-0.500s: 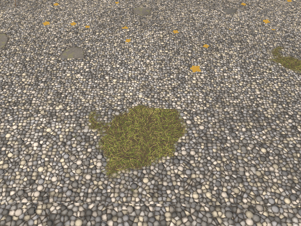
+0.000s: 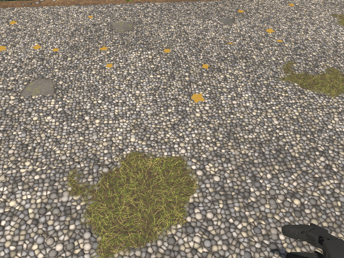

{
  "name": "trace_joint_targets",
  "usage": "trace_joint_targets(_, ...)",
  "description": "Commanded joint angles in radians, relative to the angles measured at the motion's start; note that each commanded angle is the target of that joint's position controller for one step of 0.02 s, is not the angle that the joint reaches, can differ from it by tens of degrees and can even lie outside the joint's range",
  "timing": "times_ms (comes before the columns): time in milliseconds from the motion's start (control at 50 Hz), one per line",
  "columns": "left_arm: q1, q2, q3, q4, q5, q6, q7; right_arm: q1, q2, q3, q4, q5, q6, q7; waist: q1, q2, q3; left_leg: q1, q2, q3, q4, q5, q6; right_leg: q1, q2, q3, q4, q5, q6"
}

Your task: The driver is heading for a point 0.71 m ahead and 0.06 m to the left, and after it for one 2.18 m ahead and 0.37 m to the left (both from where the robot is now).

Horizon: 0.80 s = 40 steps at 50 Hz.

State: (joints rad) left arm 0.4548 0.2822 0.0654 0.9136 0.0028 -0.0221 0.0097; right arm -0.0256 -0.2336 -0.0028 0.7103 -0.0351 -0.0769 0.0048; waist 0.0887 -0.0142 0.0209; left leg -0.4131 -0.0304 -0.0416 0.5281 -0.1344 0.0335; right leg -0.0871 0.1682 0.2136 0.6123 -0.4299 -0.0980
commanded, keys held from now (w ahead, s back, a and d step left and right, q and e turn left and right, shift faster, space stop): w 0.50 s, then w+q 0.50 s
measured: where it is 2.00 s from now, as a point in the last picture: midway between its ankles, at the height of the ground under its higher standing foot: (194, 247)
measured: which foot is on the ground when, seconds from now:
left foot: down 0.00-0.54, up 0.56-1.00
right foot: up 0.00-0.52, down 0.54-1.00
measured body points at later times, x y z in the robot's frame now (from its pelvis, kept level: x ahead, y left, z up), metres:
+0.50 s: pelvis +0.21 -0.01 +0.01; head +0.21 -0.01 +0.46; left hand +0.42 +0.21 -0.09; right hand +0.14 -0.27 -0.13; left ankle +0.10 +0.10 -0.73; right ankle +0.25 -0.13 -0.70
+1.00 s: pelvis +0.46 -0.03 -0.08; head +0.48 -0.02 +0.37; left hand +0.35 +0.20 -0.22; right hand +0.68 -0.25 -0.18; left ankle +0.61 +0.07 -0.79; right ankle +0.25 -0.14 -0.72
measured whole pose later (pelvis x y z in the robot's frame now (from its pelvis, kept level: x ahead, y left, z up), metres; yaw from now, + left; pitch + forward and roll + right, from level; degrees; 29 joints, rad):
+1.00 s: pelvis +0.46 -0.03 -0.08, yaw +8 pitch +0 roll -3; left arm 0.48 0.22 0.02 1.02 0.07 -0.12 0.03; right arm 0.04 -0.27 -0.07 0.85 -0.03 0.01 0.05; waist 0.09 0.04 0.05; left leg -0.52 0.01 0.05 0.52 0.52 0.08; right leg 0.01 0.00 -0.22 0.85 -0.85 0.00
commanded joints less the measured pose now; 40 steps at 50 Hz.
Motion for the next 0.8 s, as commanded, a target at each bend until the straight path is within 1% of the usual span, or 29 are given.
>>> trace_joint_targets(20, 0.068, 0.117, 0.018, -0.070, 0.005, -0.025, -0.002, 0.426, -0.248, -0.087, 0.075, 0.020, 0.027, -0.020, -0.173, 0.226, -0.203, 0.642, 0.435, -0.738, -0.236, -0.437, 0.218, -0.577, -0.047, -0.096, 0.542, -0.144, 0.006)
trace_joint_targets(40, -0.004, 0.130, 0.023, -0.071, 0.024, -0.020, -0.007, 0.359, -0.178, -0.074, 0.061, 0.023, 0.034, -0.011, -0.154, 0.093, -0.045, 0.515, 0.389, -0.637, -0.249, -0.458, 0.205, -0.622, -0.089, -0.070, 0.590, -0.058, 0.009)
trace_joint_targets(60, -0.061, 0.101, 0.015, -0.088, 0.023, -0.020, -0.016, 0.287, -0.134, -0.064, 0.050, 0.015, 0.033, -0.002, -0.129, 0.053, 0.036, 0.390, 0.335, -0.504, -0.276, -0.334, 0.178, -0.593, -0.115, -0.068, 0.544, 0.023, 0.017)
trace_joint_targets(80, -0.074, 0.083, 0.012, -0.092, 0.020, -0.015, -0.022, 0.255, -0.110, -0.057, 0.049, 0.008, 0.027, 0.001, -0.103, 0.079, 0.054, 0.318, 0.291, -0.406, -0.294, -0.193, 0.151, -0.548, -0.140, -0.074, 0.494, 0.058, 0.027)
trace_joint_targets(120, -0.059, 0.083, 0.012, -0.080, 0.028, 0.004, -0.023, 0.263, -0.110, -0.055, 0.068, 0.013, 0.004, 0.004, -0.074, 0.135, 0.023, 0.262, 0.241, -0.295, -0.311, 0.039, 0.132, -0.452, -0.158, -0.068, 0.414, 0.088, 0.050)
trace_joint_targets(160, -0.083, 0.084, 0.011, -0.086, 0.030, 0.016, -0.020, 0.300, -0.127, -0.061, 0.091, 0.028, -0.012, 0.011, -0.064, 0.124, -0.014, 0.282, 0.238, -0.254, -0.321, 0.153, 0.153, -0.450, -0.155, -0.077, 0.385, 0.124, 0.059)
trace_joint_targets(260, -0.301, 0.045, -0.011, -0.147, 0.031, 0.015, -0.037, 0.373, -0.149, -0.060, 0.136, 0.042, -0.011, 0.008, -0.091, 0.103, 0.000, 0.283, 0.195, -0.123, -0.370, 0.272, 0.147, -0.467, -0.193, -0.160, 0.177, 0.334, 0.077)
trace_joint_targets(280, -0.319, 0.022, -0.024, -0.146, 0.040, 0.018, -0.040, 0.399, -0.146, -0.060, 0.153, 0.033, -0.006, 0.008, -0.101, 0.118, -0.019, 0.264, 0.189, -0.091, -0.358, 0.359, 0.144, -0.418, -0.189, -0.205, 0.213, 0.365, 0.080)
trace_joint_targets(300, -0.318, 0.025, -0.025, -0.144, 0.034, 0.018, -0.045, 0.426, -0.152, -0.062, 0.158, 0.030, -0.001, 0.008, -0.104, 0.112, -0.024, 0.285, 0.200, -0.099, -0.357, 0.349, 0.158, -0.432, -0.202, -0.204, 0.216, 0.365, 0.078)
trace_joint_targets(340, -0.379, 0.037, -0.029, -0.158, 0.031, 0.019, -0.047, 0.458, -0.150, -0.061, 0.172, 0.028, 0.004, 0.008, -0.119, 0.100, 0.010, 0.312, 0.209, -0.099, -0.357, 0.326, 0.169, -0.455, -0.212, -0.217, 0.175, 0.351, 0.075)
trace_joint_targets(360, -0.348, 0.063, -0.018, -0.138, 0.039, 0.018, -0.043, 0.494, -0.168, -0.068, 0.189, 0.010, 0.000, 0.005, -0.113, 0.118, -0.009, 0.385, 0.262, -0.126, -0.318, 0.397, 0.186, -0.491, -0.233, -0.186, 0.276, 0.422, 0.055)
trace_joint_targets(380, -0.338, 0.086, -0.014, -0.134, 0.040, 0.019, -0.039, 0.510, -0.173, -0.069, 0.193, 0.012, 0.003, 0.001, -0.109, 0.093, -0.011, 0.448, 0.282, -0.142, -0.295, 0.393, 0.203, -0.548, -0.251, -0.161, 0.275, 0.391, 0.044)
trace_joint_targets(460, -0.419, 0.069, -0.015, -0.149, 0.045, 0.014, -0.042, 0.525, -0.171, -0.075, 0.201, 0.007, 0.014, -0.007, -0.126, 0.100, 0.036, 0.477, 0.286, -0.118, -0.204, 0.448, 0.193, -0.506, -0.229, -0.207, 0.192, 0.232, 0.026)
trace_joint_targets(480, -0.402, 0.057, -0.018, -0.140, 0.040, 0.009, -0.042, 0.497, -0.178, -0.079, 0.195, 0.011, 0.015, -0.006, -0.109, 0.109, 0.037, 0.422, 0.263, -0.083, -0.159, 0.535, 0.173, -0.400, -0.202, -0.236, 0.137, 0.192, 0.020)
trace_joint_targets(520, -0.193, 0.057, -0.004, -0.059, 0.034, -0.002, -0.033, 0.476, -0.179, -0.082, 0.202, 0.021, 0.021, -0.003, -0.030, 0.095, -0.032, 0.288, 0.197, -0.034, 0.100, 0.729, 0.141, -0.065, -0.116, -0.297, 0.019, 0.175, 0.000)
trace_joint_targets(540, -0.029, 0.077, 0.008, -0.003, 0.043, -0.020, -0.030, 0.438, -0.183, -0.088, 0.198, 0.038, 0.019, -0.005, 0.057, 0.044, -0.074, 0.144, 0.149, -0.017, 0.329, 0.594, 0.110, 0.145, -0.145, -0.252, -0.122, 0.284, -0.025)
trace_joint_targets(560, 0.037, 0.194, 0.031, 0.027, 0.056, -0.037, -0.029, 0.471, -0.088, -0.078, 0.164, 0.034, 0.012, -0.003, 0.018, -0.241, -0.104, -0.119, 0.008, 0.043, 0.716, -0.261, 0.057, 0.321, -0.428, 0.082, -0.194, 0.457, -0.101)
trace_joint_targets(580, 0.041, 0.212, 0.034, 0.007, 0.010, -0.042, -0.033, 0.533, -0.105, -0.083, 0.173, 0.041, 0.014, -0.020, -0.011, -0.201, -0.108, -0.304, -0.044, -0.025, 0.828, -0.429, 0.064, 0.327, -0.557, 0.295, -0.235, 0.615, -0.196)
trace_joint_targets(600, -0.018, 0.170, 0.028, 0.004, -0.003, -0.049, -0.038, 0.459, -0.140, -0.094, 0.169, 0.034, 0.025, -0.024, -0.020, -0.105, -0.015, -0.340, 0.019, -0.065, 0.816, -0.385, 0.070, 0.211, -0.555, 0.241, -0.275, 0.507, -0.204)
trace_joint_targets(620, -0.124, 0.110, 0.012, -0.021, 0.009, -0.056, -0.041, 0.397, -0.151, -0.100, 0.160, 0.039, 0.034, -0.020, -0.051, -0.054, 0.054, -0.296, 0.056, -0.083, 0.746, -0.312, 0.064, 0.092, -0.516, 0.157, -0.305, 0.498, -0.165)
trace_joint_targets(640, -0.171, 0.086, 0.005, -0.021, 0.015, -0.060, -0.037, 0.394, -0.140, -0.102, 0.161, 0.034, 0.053, -0.012, -0.083, -0.059, 0.094, -0.242, 0.079, -0.077, 0.680, -0.284, 0.049, 0.002, -0.487, 0.072, -0.341, 0.493, -0.137)
trace_joint_targets(660, -0.176, 0.088, 0.008, -0.008, 0.022, -0.062, -0.029, 0.396, -0.127, -0.100, 0.164, 0.014, 0.073, -0.002, -0.098, -0.088, 0.100, -0.194, 0.092, -0.069, 0.652, -0.254, 0.036, -0.052, -0.476, 0.029, -0.360, 0.467, -0.130)
trace_joint_targets(680, -0.160, 0.092, 0.009, -0.003, 0.038, -0.069, -0.022, 0.386, -0.120, -0.101, 0.170, 0.003, 0.088, 0.012, -0.094, -0.069, 0.096, -0.178, 0.080, -0.036, 0.623, -0.167, 0.030, -0.071, -0.433, -0.044, -0.361, 0.420, -0.118)
trace_joint_targets(700, -0.145, 0.097, 0.013, 0.012, 0.045, -0.079, -0.017, 0.377, -0.116, -0.105, 0.175, -0.007, 0.099, 0.019, -0.096, -0.066, 0.091, -0.203, 0.077, -0.044, 0.635, -0.079, 0.040, -0.053, -0.443, -0.065, -0.331, 0.452, -0.114)
trace_joint_targets(720, -0.117, 0.097, 0.013, 0.024, 0.035, -0.086, -0.014, 0.349, -0.111, -0.104, 0.170, -0.005, 0.102, 0.025, -0.094, -0.045, 0.084, -0.237, 0.074, -0.036, 0.612, -0.018, 0.041, -0.032, -0.437, -0.094, -0.327, 0.477, -0.104)
trace_joint_targets(740, -0.137, 0.076, 0.005, 0.031, 0.026, -0.107, -0.011, 0.242, -0.117, -0.113, 0.141, 0.009, 0.092, 0.025, -0.096, -0.042, 0.115, -0.318, 0.082, -0.074, 0.482, 0.081, 0.042, 0.005, -0.394, -0.146, -0.330, 0.335, -0.037)
trace_joint_targets(760, -0.118, 0.068, 0.001, 0.039, 0.025, -0.121, -0.007, 0.198, -0.107, -0.110, 0.134, 0.009, 0.084, 0.029, -0.079, -0.074, 0.109, -0.316, 0.068, -0.053, 0.417, 0.168, 0.044, 0.012, -0.386, -0.157, -0.336, 0.297, -0.027)
trace_joint_targets(780, -0.151, 0.064, -0.001, 0.035, 0.027, -0.131, -0.002, 0.162, -0.097, -0.102, 0.113, 0.010, 0.082, 0.038, -0.098, -0.046, 0.128, -0.209, 0.048, -0.019, 0.254, 0.327, 0.034, -0.130, -0.343, -0.226, -0.333, 0.191, -0.014)
trace_joint_targets(800, -0.127, 0.054, -0.005, 0.044, 0.028, -0.133, 0.003, 0.152, -0.081, -0.100, 0.115, 0.006, 0.081, 0.050, -0.085, -0.042, 0.098, -0.138, 0.027, 0.018, 0.220, 0.468, 0.038, -0.151, -0.335, -0.243, -0.302, 0.151, -0.021)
